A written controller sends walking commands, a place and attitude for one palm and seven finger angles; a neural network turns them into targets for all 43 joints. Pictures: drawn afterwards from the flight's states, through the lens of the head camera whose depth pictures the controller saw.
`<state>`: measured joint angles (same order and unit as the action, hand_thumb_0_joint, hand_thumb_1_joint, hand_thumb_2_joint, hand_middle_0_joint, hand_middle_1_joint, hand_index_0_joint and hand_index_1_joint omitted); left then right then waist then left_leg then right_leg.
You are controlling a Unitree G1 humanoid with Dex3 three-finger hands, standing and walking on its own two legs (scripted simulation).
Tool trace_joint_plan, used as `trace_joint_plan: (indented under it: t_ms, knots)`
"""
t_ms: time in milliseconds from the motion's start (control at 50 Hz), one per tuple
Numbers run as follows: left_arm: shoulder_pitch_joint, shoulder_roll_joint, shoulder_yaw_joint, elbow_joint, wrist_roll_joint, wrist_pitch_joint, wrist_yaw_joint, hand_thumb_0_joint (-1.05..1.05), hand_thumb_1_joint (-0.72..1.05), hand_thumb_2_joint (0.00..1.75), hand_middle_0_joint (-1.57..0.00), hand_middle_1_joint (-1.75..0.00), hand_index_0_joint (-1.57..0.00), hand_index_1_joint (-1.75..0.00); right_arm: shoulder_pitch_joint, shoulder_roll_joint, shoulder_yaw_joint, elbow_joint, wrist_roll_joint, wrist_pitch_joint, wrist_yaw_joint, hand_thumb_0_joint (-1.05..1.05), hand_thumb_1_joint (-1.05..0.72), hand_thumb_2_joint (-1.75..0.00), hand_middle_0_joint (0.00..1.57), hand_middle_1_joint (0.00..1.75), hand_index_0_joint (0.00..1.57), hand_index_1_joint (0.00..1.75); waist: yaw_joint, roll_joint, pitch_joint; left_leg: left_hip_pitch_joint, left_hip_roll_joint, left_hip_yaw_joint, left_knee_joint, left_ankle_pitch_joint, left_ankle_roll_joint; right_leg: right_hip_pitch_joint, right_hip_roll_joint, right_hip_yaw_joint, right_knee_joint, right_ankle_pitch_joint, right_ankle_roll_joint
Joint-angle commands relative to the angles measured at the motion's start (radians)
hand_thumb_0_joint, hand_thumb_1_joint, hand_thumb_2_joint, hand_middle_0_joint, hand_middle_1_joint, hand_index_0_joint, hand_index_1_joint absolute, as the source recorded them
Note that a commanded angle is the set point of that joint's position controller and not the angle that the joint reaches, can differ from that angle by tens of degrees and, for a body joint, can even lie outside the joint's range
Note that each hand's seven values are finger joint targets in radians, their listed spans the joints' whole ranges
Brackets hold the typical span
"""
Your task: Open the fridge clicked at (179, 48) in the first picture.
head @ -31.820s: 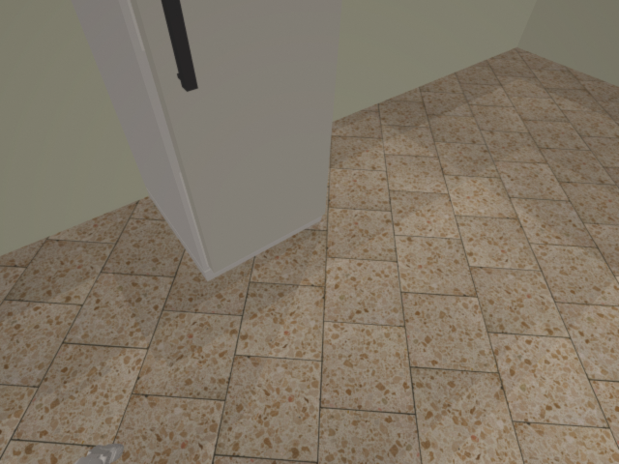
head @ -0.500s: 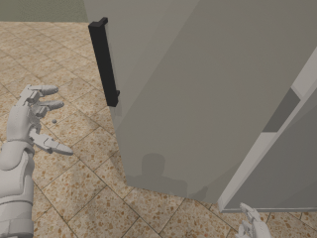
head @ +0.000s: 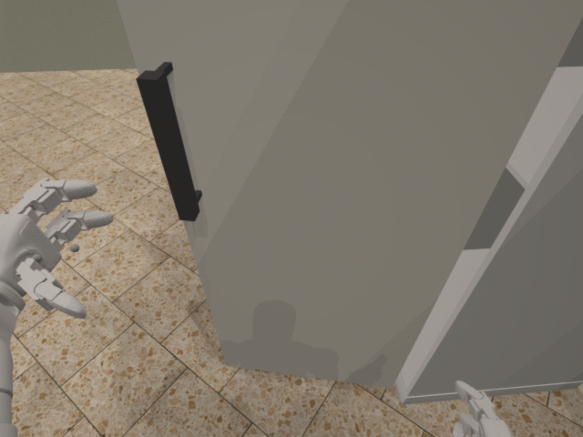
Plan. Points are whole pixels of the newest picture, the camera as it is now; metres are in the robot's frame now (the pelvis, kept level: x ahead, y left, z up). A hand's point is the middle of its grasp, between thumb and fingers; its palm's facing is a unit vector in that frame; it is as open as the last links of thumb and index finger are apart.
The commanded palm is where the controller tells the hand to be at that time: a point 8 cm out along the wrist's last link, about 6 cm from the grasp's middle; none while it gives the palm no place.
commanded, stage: draw the hand back to the body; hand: left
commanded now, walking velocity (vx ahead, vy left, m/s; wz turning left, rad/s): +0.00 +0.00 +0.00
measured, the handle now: (179, 148) +0.47 +0.21 +0.18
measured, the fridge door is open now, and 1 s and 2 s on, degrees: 77 77 77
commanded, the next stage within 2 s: step back with the hand held close in 1.34 s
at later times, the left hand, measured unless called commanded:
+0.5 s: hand (40, 295) +0.22 +0.30 +0.15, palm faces +0.45 -0.86 -0.23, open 13.3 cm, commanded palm +0.17 +0.32 +0.17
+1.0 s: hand (35, 318) +0.19 +0.27 +0.17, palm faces +0.46 -0.81 -0.35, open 8.4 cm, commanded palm +0.14 +0.31 +0.18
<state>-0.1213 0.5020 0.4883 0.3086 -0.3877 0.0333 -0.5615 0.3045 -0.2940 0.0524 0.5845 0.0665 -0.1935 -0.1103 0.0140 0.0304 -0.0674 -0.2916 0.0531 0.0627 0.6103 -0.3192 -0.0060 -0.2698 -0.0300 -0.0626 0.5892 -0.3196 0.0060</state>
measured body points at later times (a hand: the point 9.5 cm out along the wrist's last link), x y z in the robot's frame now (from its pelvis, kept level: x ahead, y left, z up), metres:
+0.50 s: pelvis -0.01 +0.01 +0.01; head -0.02 +0.00 +0.46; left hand +0.19 +0.34 +0.17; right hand +0.19 -0.19 -0.06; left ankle +0.00 +0.12 -0.73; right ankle -0.01 -0.12 -0.73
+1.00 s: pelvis +0.00 +0.01 +0.01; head -0.03 -0.01 +0.46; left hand +0.16 +0.31 +0.18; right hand +0.19 -0.22 -0.06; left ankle +0.00 +0.12 -0.73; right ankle -0.01 -0.12 -0.73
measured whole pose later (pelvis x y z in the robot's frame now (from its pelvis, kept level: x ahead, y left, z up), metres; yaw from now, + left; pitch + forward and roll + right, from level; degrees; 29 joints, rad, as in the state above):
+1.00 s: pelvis +0.00 +0.01 +0.01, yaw +0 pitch -6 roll +0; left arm 0.44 0.33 0.34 -0.36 -0.08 -0.06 0.08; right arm 0.21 -0.23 0.02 0.66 -0.02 -0.16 -0.09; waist 0.08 0.04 0.01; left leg -0.08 0.03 0.07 0.42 -0.24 0.00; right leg -0.06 -0.04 -0.06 0.40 -0.24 0.02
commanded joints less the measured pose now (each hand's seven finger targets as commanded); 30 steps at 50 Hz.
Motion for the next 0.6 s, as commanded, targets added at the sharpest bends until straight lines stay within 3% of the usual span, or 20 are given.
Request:
trace_joint_plan:
  t_ms: [0,60,100,140,160,180,240,260,280,300,320,340,380,440,460,500,580]
  knots:
    - [-0.140,0.182,0.043,-0.214,-0.045,-0.014,0.025,0.00,-0.55,0.20,-0.25,-1.15,-0.25,-1.15,-0.134,-0.113,-0.045,-0.181,0.010,-0.079,0.015,0.00,-0.90,-0.90,0.20,0.30,0.20,0.30,0.041,0.018,-0.088,0.065,-0.045,-0.053,-0.101,0.228,0.030,0.015,0.038,0.015,-0.092,0.280,-0.015]
    - [-0.130,0.137,-0.012,-0.293,-0.032,0.034,0.026,0.00,-0.55,0.20,-0.25,-1.15,-0.25,-1.15,-0.145,-0.116,-0.046,-0.188,0.014,-0.081,0.015,0.00,-0.90,-0.90,0.20,0.30,0.20,0.30,0.033,0.033,-0.085,0.086,-0.045,-0.052,-0.107,0.218,0.033,0.012,0.040,0.014,-0.104,0.265,-0.013]
    - [-0.175,0.163,-0.015,-0.380,-0.013,0.043,0.043,0.00,-0.55,0.20,-0.25,-1.15,-0.25,-1.15,-0.152,-0.115,-0.042,-0.191,0.014,-0.082,0.008,0.00,-0.90,-0.90,0.20,0.30,0.20,0.30,0.026,0.042,-0.099,0.098,-0.046,-0.060,-0.116,0.197,0.035,0.010,0.044,0.010,-0.112,0.228,-0.012]
    - [-0.220,0.183,-0.003,-0.492,-0.008,0.018,0.067,0.00,-0.55,0.20,-0.25,-1.15,-0.25,-1.15,-0.163,-0.104,-0.038,-0.193,0.006,-0.094,-0.002,0.00,-0.90,-0.90,0.20,0.30,0.20,0.30,0.025,0.073,-0.133,0.141,-0.047,-0.070,-0.122,0.196,0.036,0.023,0.048,0.010,-0.120,0.213,-0.016]
    - [-0.222,0.219,0.032,-0.552,-0.005,-0.003,0.085,0.00,-0.51,0.22,-0.25,-1.13,-0.25,-1.13,-0.168,-0.103,-0.036,-0.186,0.000,-0.100,-0.006,0.00,-0.90,-0.90,0.20,0.30,0.20,0.30,0.030,0.056,-0.145,0.155,-0.043,-0.072,-0.121,0.214,0.036,0.041,0.052,0.009,-0.124,0.226,-0.018]
    - [-0.214,0.228,0.049,-0.591,-0.003,-0.020,0.097,0.00,-0.48,0.24,-0.25,-1.11,-0.25,-1.11,-0.169,-0.099,-0.032,-0.186,-0.004,-0.107,-0.008,0.00,-0.90,-0.90,0.20,0.30,0.20,0.30,0.034,0.098,-0.180,0.174,-0.047,-0.076,-0.124,0.231,0.035,0.057,0.051,0.009,-0.122,0.240,-0.022]
    - [-0.143,0.210,0.067,-0.573,-0.004,-0.044,0.121,0.00,-0.37,0.29,-0.24,-1.04,-0.24,-1.04,-0.174,-0.086,-0.020,-0.164,-0.009,-0.119,-0.011,0.00,-0.90,-0.90,0.20,0.30,0.20,0.30,0.044,0.091,-0.144,0.167,-0.044,-0.082,-0.145,0.235,0.025,0.075,0.053,-0.005,-0.130,0.245,-0.024]
    - [-0.144,0.294,0.087,-0.620,0.168,-0.078,0.329,0.00,-0.33,0.31,-0.24,-1.02,-0.24,-1.02,-0.161,-0.084,-0.030,-0.121,-0.057,-0.112,0.003,0.00,-0.90,-0.90,0.20,0.30,0.20,0.30,0.061,0.045,-0.040,0.095,-0.057,-0.065,-0.162,0.197,0.028,0.042,0.043,0.026,-0.209,0.173,-0.021]
    - [-0.056,0.111,-0.012,-0.555,0.171,-0.080,0.413,0.00,-0.30,0.32,-0.24,-1.00,-0.24,-1.00,-0.188,-0.064,-0.022,-0.116,-0.059,-0.111,0.004,0.00,-0.90,-0.90,0.20,0.30,0.20,0.30,0.035,0.019,0.038,0.078,-0.050,-0.070,-0.192,0.137,0.021,0.016,0.035,0.014,-0.216,0.131,-0.016]
    - [0.021,0.047,-0.039,-0.533,0.173,-0.072,0.455,0.00,-0.26,0.34,-0.24,-0.98,-0.24,-0.98,-0.191,-0.066,-0.026,-0.113,-0.053,-0.107,0.003,0.00,-0.90,-0.90,0.20,0.30,0.20,0.30,0.036,0.020,0.067,0.072,-0.041,-0.074,-0.209,0.098,0.016,0.023,0.029,0.009,-0.209,0.108,-0.013]
    - [0.046,0.039,-0.040,-0.550,0.195,-0.074,0.490,0.00,-0.22,0.36,-0.24,-0.96,-0.24,-0.96,-0.198,-0.065,-0.027,-0.103,-0.052,-0.096,0.003,0.00,-0.90,-0.90,0.20,0.30,0.20,0.30,0.041,0.077,0.074,0.082,-0.040,-0.063,-0.216,0.083,0.014,0.030,0.027,0.013,-0.214,0.107,-0.015]
    - [0.071,0.029,-0.052,-0.580,0.212,-0.086,0.519,0.00,-0.19,0.37,-0.24,-0.94,-0.24,-0.94,-0.197,-0.061,-0.029,-0.095,-0.055,-0.088,0.007,0.00,-0.90,-0.90,0.20,0.30,0.20,0.30,0.042,0.123,0.049,0.097,-0.038,-0.066,-0.227,0.081,0.012,0.057,0.021,0.012,-0.208,0.111,-0.019]
    - [0.116,0.025,-0.064,-0.628,0.237,-0.106,0.561,0.00,-0.12,0.41,-0.24,-0.89,-0.24,-0.89,-0.200,-0.066,-0.035,-0.093,-0.061,-0.079,0.012,0.00,-0.90,-0.90,0.20,0.30,0.20,0.30,0.049,0.102,-0.014,0.132,-0.035,-0.052,-0.234,0.125,0.018,0.106,0.016,0.017,-0.212,0.149,-0.018]
    - [0.113,0.035,-0.071,-0.705,0.271,-0.130,0.614,0.00,-0.01,0.46,-0.23,-0.83,-0.23,-0.83,-0.211,-0.063,-0.042,-0.093,-0.069,-0.070,0.012,0.00,-0.90,-0.90,0.20,0.30,0.20,0.30,0.048,0.055,-0.053,0.156,-0.031,-0.051,-0.246,0.146,0.024,0.142,0.018,0.017,-0.212,0.160,-0.015]
    - [0.136,0.054,-0.059,-0.714,0.278,-0.133,0.628,0.00,0.03,0.48,-0.23,-0.81,-0.23,-0.81,-0.216,-0.068,-0.046,-0.086,-0.073,-0.069,0.008,0.00,-0.90,-0.90,0.20,0.30,0.20,0.30,0.053,0.008,-0.067,0.161,-0.029,-0.049,-0.246,0.162,0.031,0.158,0.020,0.017,-0.219,0.171,-0.013]
    - [0.130,0.063,-0.053,-0.782,0.295,-0.148,0.651,0.00,0.10,0.51,-0.23,-0.77,-0.23,-0.77,-0.223,-0.064,-0.050,-0.087,-0.077,-0.068,0.005,0.00,-0.90,-0.90,0.20,0.30,0.20,0.30,0.055,0.029,-0.104,0.186,-0.032,-0.048,-0.249,0.195,0.031,0.179,0.019,0.018,-0.211,0.195,-0.014]
    - [0.182,0.067,-0.044,-0.794,0.313,-0.151,0.676,0.00,0.25,0.58,-0.22,-0.68,-0.22,-0.68,-0.234,-0.060,-0.051,-0.068,-0.080,-0.062,0.001,0.00,-0.90,-0.90,0.20,0.30,0.20,0.30,0.057,0.047,-0.048,0.186,-0.038,-0.041,-0.257,0.226,0.031,0.180,0.017,0.015,-0.226,0.220,-0.014]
